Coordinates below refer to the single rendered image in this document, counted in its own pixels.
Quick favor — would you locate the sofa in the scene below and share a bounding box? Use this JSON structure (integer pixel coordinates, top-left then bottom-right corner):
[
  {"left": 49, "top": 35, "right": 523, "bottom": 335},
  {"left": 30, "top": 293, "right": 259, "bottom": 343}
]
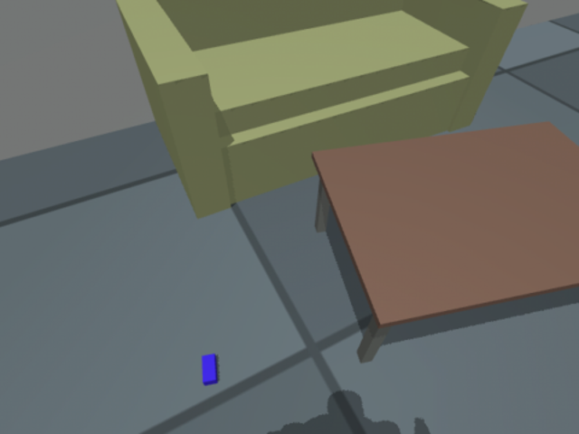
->
[{"left": 116, "top": 0, "right": 528, "bottom": 219}]

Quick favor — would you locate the small box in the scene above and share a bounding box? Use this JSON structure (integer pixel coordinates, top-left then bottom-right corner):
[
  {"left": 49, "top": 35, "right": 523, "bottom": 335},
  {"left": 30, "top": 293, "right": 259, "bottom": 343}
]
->
[{"left": 202, "top": 354, "right": 218, "bottom": 386}]

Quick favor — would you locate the coffee table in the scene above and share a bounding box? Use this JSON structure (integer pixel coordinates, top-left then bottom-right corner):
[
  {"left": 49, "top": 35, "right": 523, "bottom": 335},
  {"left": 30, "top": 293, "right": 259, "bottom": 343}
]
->
[{"left": 311, "top": 121, "right": 579, "bottom": 363}]

